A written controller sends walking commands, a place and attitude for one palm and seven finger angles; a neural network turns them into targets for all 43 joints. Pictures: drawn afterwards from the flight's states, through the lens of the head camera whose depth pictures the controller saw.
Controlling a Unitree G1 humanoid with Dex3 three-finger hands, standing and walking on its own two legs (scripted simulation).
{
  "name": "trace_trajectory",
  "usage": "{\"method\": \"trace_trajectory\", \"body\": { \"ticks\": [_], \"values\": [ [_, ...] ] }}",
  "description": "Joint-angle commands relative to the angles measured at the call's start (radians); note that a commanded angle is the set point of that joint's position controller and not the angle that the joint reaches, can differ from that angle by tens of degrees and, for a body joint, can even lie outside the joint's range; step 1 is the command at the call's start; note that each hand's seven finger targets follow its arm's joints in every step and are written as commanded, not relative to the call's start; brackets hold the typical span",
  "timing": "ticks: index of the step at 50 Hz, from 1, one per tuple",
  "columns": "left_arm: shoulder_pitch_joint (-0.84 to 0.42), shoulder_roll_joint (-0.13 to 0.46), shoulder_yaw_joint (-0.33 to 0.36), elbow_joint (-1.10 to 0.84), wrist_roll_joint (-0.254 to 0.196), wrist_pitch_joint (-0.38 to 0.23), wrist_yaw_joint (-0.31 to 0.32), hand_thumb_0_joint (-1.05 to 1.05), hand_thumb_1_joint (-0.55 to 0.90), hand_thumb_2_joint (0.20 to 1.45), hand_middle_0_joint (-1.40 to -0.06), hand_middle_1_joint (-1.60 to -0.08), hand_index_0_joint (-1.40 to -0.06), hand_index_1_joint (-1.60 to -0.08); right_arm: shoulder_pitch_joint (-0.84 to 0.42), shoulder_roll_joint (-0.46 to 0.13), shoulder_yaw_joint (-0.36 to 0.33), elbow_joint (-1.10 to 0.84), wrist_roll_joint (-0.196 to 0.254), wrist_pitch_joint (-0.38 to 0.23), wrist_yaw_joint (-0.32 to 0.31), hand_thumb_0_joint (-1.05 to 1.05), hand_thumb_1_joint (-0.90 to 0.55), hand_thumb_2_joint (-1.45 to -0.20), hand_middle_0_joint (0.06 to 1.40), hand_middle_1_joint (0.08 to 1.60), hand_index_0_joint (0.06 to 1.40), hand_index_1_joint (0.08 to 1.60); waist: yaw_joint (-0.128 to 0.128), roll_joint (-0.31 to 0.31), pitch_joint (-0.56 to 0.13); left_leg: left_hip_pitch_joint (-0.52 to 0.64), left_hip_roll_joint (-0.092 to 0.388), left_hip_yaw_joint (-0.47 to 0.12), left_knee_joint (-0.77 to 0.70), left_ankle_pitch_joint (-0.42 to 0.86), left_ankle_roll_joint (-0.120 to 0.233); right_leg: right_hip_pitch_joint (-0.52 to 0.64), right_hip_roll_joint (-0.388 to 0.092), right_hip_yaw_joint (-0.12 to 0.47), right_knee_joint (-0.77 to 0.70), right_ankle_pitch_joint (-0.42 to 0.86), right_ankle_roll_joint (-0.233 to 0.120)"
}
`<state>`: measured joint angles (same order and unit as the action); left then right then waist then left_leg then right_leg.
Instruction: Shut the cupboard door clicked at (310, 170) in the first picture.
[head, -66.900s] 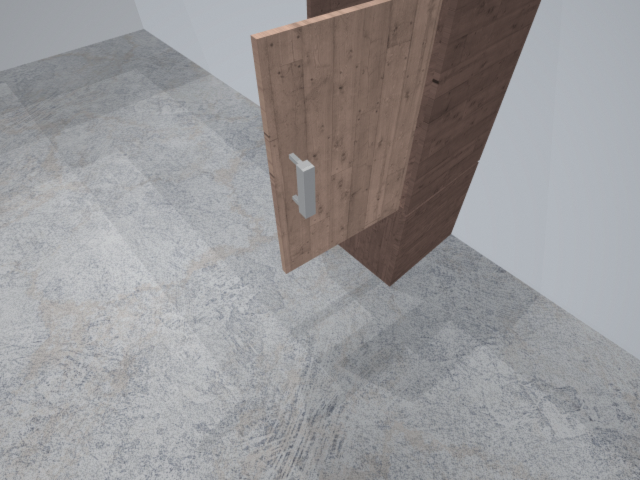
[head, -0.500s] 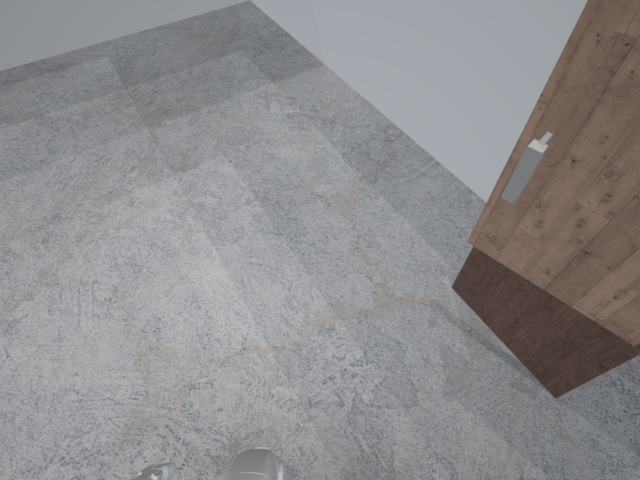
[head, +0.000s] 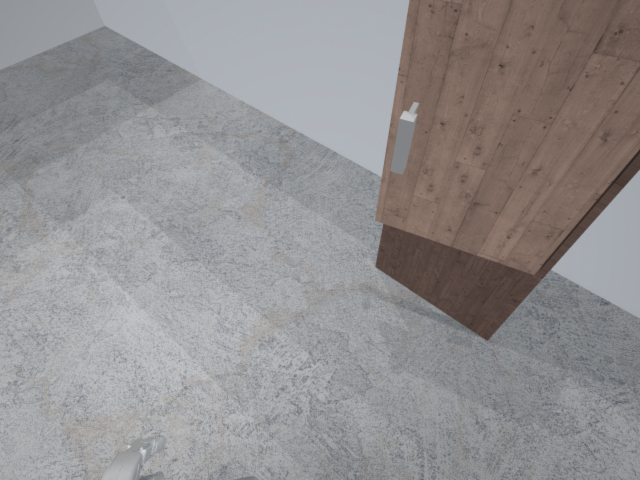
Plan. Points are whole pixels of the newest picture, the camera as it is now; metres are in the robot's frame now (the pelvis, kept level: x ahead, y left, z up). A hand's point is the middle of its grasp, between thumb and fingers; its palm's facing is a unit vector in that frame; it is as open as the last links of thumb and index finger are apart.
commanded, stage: turn to face it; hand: left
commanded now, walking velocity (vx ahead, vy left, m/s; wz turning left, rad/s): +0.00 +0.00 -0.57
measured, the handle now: (406, 137) +0.70 -0.12 -0.02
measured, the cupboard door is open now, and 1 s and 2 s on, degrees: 15 15 15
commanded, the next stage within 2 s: take the last steps up to it in 0.54 s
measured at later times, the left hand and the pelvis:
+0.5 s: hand (186, 473) +0.14 +0.20 -0.15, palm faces -0.19 -0.96 -0.19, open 7.4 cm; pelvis +0.02 +0.02 +0.02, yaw -14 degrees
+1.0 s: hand out of the picture +0.13 +0.15 -0.17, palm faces -0.27 -0.95 -0.15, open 7.4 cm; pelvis +0.06 -0.01 +0.01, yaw -19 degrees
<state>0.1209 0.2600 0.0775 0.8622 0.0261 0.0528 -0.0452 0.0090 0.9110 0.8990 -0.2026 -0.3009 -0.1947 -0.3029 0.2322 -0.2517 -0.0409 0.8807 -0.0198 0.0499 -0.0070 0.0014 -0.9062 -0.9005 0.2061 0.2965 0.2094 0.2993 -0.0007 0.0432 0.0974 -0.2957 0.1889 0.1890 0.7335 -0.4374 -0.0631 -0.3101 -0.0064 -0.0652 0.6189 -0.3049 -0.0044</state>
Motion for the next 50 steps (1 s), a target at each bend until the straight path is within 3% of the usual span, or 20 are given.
{"method": "trace_trajectory", "body": {
  "ticks": [1, 5, 12, 15, 16, 17, 18, 21, 24, 29, 31, 32, 34, 35, 37, 40, 45, 48, 49, 50],
  "values": [
    [0.172, 0.244, 0.057, -0.015, -0.006, -0.032, 0.053, 0.0, 0.9, 0.9, -0.2, -0.3, -0.2, -0.3, -0.114, -0.095, -0.028, -0.135, 0.009, -0.014, -0.027, 0.0, -0.9, -0.9, 0.2, 0.3, 0.2, 0.3, 0.072, -0.304, -0.168, -0.374, -0.08, -0.191, 0.456, -0.174, -0.009, 0.296, -0.349, 0.489, -0.259, 0.557, -0.234],
    [0.028, 0.155, 0.029, -0.057, -0.004, -0.031, 0.057, 0.0, 0.9, 0.9, -0.2, -0.3, -0.2, -0.3, -0.061, -0.098, -0.026, -0.078, 0.005, -0.014, -0.015, 0.0, -0.9, -0.9, 0.2, 0.3, 0.2, 0.3, 0.002, -0.197, -0.165, -0.246, -0.078, -0.18, 0.378, 0.008, -0.022, 0.163, -0.223, 0.3, -0.234, 0.464, -0.18],
    [0.043, 0.176, 0.038, -0.042, 0.004, -0.026, 0.051, 0.0, 0.9, 0.9, -0.2, -0.3, -0.2, -0.3, -0.043, -0.069, -0.023, -0.082, 0.01, -0.021, -0.015, 0.0, -0.9, -0.9, 0.2, 0.3, 0.2, 0.3, 0.006, -0.194, -0.148, -0.125, -0.135, -0.155, 0.058, 0.012, -0.007, 0.108, -0.209, 0.382, -0.242, 0.347, -0.188],
    [0.011, 0.146, 0.033, -0.036, -0.008, -0.019, 0.051, 0.0, 0.9, 0.9, -0.2, -0.3, -0.2, -0.3, 0.056, -0.075, -0.02, -0.046, 0.012, -0.038, -0.023, 0.0, -0.9, -0.9, 0.2, 0.3, 0.2, 0.3, -0.042, -0.154, -0.165, 0.1, -0.143, -0.164, -0.272, 0.211, 0.008, 0.0, -0.144, 0.368, -0.144, 0.295, -0.108],
    [0.028, 0.1, 0.025, -0.049, -0.016, -0.013, 0.046, 0.0, 0.9, 0.9, -0.2, -0.3, -0.2, -0.3, 0.081, -0.134, -0.026, -0.043, 0.002, -0.052, -0.028, 0.0, -0.9, -0.9, 0.2, 0.3, 0.2, 0.3, -0.043, 0.024, -0.185, 0.204, -0.02, -0.289, -0.4, 0.237, 0.051, -0.099, -0.04, 0.285, -0.035, 0.153, -0.053],
    [0.056, 0.053, 0.015, -0.062, -0.02, -0.011, 0.036, 0.0, 0.9, 0.9, -0.2, -0.3, -0.2, -0.3, 0.081, -0.225, -0.041, -0.053, -0.01, -0.052, -0.03, 0.0, -0.9, -0.9, 0.2, 0.3, 0.2, 0.3, -0.033, 0.267, -0.167, 0.229, 0.196, -0.505, -0.457, 0.312, 0.156, -0.22, 0.071, 0.135, 0.157, -0.166, 0.002],
    [0.036, 0.078, 0.016, -0.068, -0.01, -0.009, 0.033, 0.0, 0.9, 0.9, -0.2, -0.3, -0.2, -0.3, 0.07, -0.226, -0.041, -0.061, -0.014, -0.047, -0.034, 0.0, -0.9, -0.9, 0.2, 0.3, 0.2, 0.3, -0.043, 0.229, -0.138, 0.142, 0.272, -0.539, -0.472, 0.327, 0.231, -0.22, 0.048, 0.113, 0.344, -0.287, 0.014],
    [0.031, 0.069, 0.025, -0.035, -0.006, -0.008, 0.022, 0.0, 0.9, 0.9, -0.2, -0.3, -0.2, -0.3, 0.002, -0.156, -0.021, -0.067, -0.019, -0.054, -0.04, 0.0, -0.9, -0.9, 0.2, 0.3, 0.2, 0.3, -0.002, 0.129, -0.105, 0.109, 0.178, -0.378, -0.416, 0.541, 0.231, -0.225, -0.001, 0.111, 0.505, -0.211, 0.033],
    [0.025, 0.032, 0.011, -0.026, -0.008, -0.002, 0.017, 0.0, 0.9, 0.9, -0.2, -0.3, -0.2, -0.3, 0.021, -0.142, -0.02, -0.044, -0.017, -0.05, -0.04, 0.0, -0.9, -0.9, 0.2, 0.3, 0.2, 0.3, -0.014, 0.122, -0.132, 0.162, 0.118, -0.247, -0.375, 0.615, 0.207, -0.166, -0.001, 0.058, 0.368, -0.176, 0.04],
    [0.01, 0.011, -0.002, -0.015, -0.009, -0.007, 0.022, 0.0, 0.9, 0.9, -0.2, -0.3, -0.2, -0.3, 0.062, -0.157, -0.037, 0.005, -0.015, -0.039, -0.032, 0.0, -0.9, -0.9, 0.2, 0.3, 0.2, 0.3, -0.035, 0.172, -0.142, 0.162, 0.13, -0.214, -0.337, 0.603, 0.201, -0.044, 0.017, -0.004, 0.128, -0.137, 0.025],
    [0.062, 0.02, 0.0, 0.004, -0.009, -0.013, 0.025, 0.0, 0.9, 0.9, -0.2, -0.3, -0.2, -0.3, 0.045, -0.159, -0.04, 0.012, -0.008, -0.036, -0.028, 0.0, -0.9, -0.9, 0.2, 0.3, 0.2, 0.3, -0.003, 0.137, -0.151, 0.113, 0.114, -0.189, -0.287, 0.541, 0.169, 0.075, 0.024, -0.019, -0.05, 0.008, 0.015],
    [0.108, 0.036, 0.004, 0.02, -0.007, -0.019, 0.028, 0.0, 0.9, 0.9, -0.2, -0.3, -0.2, -0.3, 0.034, -0.151, -0.042, 0.015, -0.002, -0.034, -0.026, 0.0, -0.9, -0.9, 0.2, 0.3, 0.2, 0.3, 0.017, 0.101, -0.166, 0.073, 0.082, -0.162, -0.232, 0.465, 0.131, 0.163, 0.01, 0.004, -0.179, 0.117, 0.005],
    [0.174, 0.177, 0.028, 0.054, 0.006, -0.039, 0.042, 0.0, 0.9, 0.9, -0.2, -0.3, -0.2, -0.3, 0.012, -0.037, -0.02, -0.023, 0.007, -0.035, -0.014, 0.0, -0.9, -0.9, 0.2, 0.3, 0.2, 0.3, 0.043, -0.297, -0.161, -0.26, -0.122, -0.014, 0.039, -0.127, 0.02, 0.365, -0.309, 0.405, -0.341, 0.183, -0.132],
    [0.224, 0.201, 0.028, 0.06, -0.004, -0.036, 0.044, 0.0, 0.9, 0.9, -0.2, -0.3, -0.2, -0.3, -0.061, -0.056, -0.016, -0.045, -0.001, -0.024, -0.012, 0.0, -0.9, -0.9, 0.2, 0.3, 0.2, 0.3, 0.095, -0.232, -0.123, -0.286, -0.13, -0.105, 0.202, -0.216, 0.024, 0.275, -0.376, 0.456, -0.379, 0.115, -0.211],
    [0.165, 0.134, 0.023, 0.068, -0.004, -0.051, 0.055, 0.0, 0.9, 0.9, -0.2, -0.3, -0.2, -0.3, -0.049, -0.072, -0.023, -0.013, -0.005, -0.03, -0.013, 0.0, -0.9, -0.9, 0.2, 0.3, 0.2, 0.3, 0.048, -0.316, -0.065, -0.4, -0.104, -0.182, 0.353, -0.092, 0.028, 0.288, -0.309, 0.443, -0.394, 0.049, -0.23],
    [0.114, 0.08, 0.007, 0.066, -0.002, -0.072, 0.056, 0.0, 0.9, 0.9, -0.2, -0.3, -0.2, -0.3, -0.005, -0.047, -0.019, 0.028, -0.009, -0.046, 0.007, 0.0, -0.9, -0.9, 0.2, 0.3, 0.2, 0.3, 0.001, -0.188, -0.069, -0.287, -0.086, -0.145, 0.278, 0.032, 0.018, 0.215, -0.236, 0.257, -0.372, 0.117, -0.197],
    [0.143, 0.1, 0.012, 0.108, 0.003, -0.084, 0.047, 0.0, 0.9, 0.9, -0.2, -0.3, -0.2, -0.3, 0.007, -0.012, -0.013, 0.029, -0.006, -0.061, 0.017, 0.0, -0.9, -0.9, 0.2, 0.3, 0.2, 0.3, 0.003, -0.188, -0.038, -0.14, -0.114, -0.098, -0.019, 0.059, 0.031, 0.145, -0.228, 0.251, -0.396, -0.031, -0.199],
    [0.125, 0.071, 0.01, 0.124, -0.009, -0.076, 0.041, 0.0, 0.9, 0.9, -0.2, -0.3, -0.2, -0.3, 0.14, -0.029, -0.01, 0.08, -0.01, -0.084, 0.005, 0.0, -0.9, -0.9, 0.2, 0.3, 0.2, 0.3, -0.056, -0.1, -0.043, 0.168, -0.146, -0.074, -0.258, 0.191, 0.037, -0.032, -0.152, 0.199, -0.27, -0.139, -0.142],
    [0.139, 0.025, 0.001, 0.118, -0.011, -0.072, 0.035, 0.0, 0.9, 0.9, -0.2, -0.3, -0.2, -0.3, 0.222, -0.078, -0.02, 0.107, -0.015, -0.094, -0.003, 0.0, -0.9, -0.9, 0.2, 0.3, 0.2, 0.3, -0.081, 0.061, -0.068, 0.284, -0.058, -0.221, -0.343, 0.097, 0.071, -0.137, -0.073, 0.153, -0.107, -0.161, -0.103],
    [0.144, -0.026, -0.009, 0.099, -0.014, -0.071, 0.027, 0.0, 0.9, 0.9, -0.2, -0.3, -0.2, -0.3, 0.31, -0.169, -0.041, 0.125, -0.027, -0.093, -0.011, 0.0, -0.9, -0.9, 0.2, 0.3, 0.2, 0.3, -0.105, 0.278, -0.079, 0.346, 0.159, -0.51, -0.473, -0.069, 0.16, -0.272, 0.028, 0.018, 0.168, -0.212, -0.058]
  ]
}}
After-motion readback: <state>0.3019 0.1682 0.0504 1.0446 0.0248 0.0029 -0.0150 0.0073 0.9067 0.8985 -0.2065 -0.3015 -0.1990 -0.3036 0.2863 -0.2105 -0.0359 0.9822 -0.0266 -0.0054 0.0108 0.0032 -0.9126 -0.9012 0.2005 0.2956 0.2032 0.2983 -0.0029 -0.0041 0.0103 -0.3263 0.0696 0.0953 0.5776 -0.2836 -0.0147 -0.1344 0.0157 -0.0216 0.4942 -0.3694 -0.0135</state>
